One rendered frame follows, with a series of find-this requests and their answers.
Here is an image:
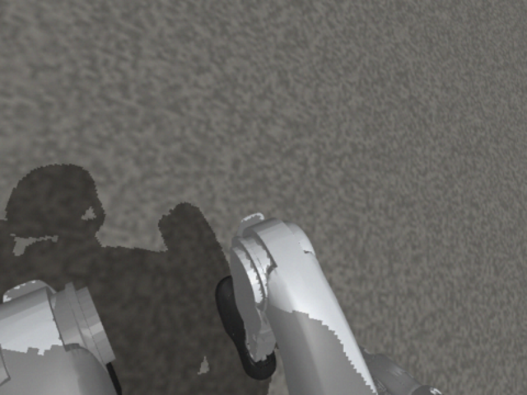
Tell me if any right robot foot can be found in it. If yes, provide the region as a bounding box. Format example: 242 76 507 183
215 276 276 380

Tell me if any left robot foot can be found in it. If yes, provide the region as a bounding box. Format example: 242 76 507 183
106 363 122 395

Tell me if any right robot hand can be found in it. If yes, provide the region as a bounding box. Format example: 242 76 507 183
359 346 422 395

